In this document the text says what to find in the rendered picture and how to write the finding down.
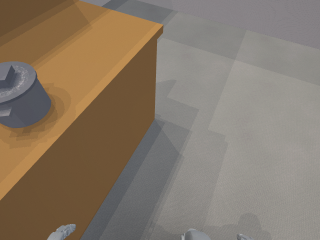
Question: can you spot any table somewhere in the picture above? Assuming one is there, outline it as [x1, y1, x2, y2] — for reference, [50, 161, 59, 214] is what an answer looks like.
[0, 0, 164, 240]

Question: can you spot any lid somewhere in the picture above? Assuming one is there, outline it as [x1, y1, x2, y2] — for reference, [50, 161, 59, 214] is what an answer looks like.
[0, 61, 38, 106]

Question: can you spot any right robot thigh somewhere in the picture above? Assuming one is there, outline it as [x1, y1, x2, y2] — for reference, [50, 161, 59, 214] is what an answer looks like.
[180, 230, 211, 240]

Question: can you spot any robot left hand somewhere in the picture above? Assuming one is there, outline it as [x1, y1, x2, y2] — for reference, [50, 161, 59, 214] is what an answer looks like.
[47, 224, 76, 240]

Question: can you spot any pot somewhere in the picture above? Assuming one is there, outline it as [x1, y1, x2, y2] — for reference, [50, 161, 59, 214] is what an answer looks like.
[0, 78, 51, 128]

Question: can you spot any knob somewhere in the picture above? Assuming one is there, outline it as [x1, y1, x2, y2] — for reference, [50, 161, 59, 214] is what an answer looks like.
[0, 65, 15, 86]

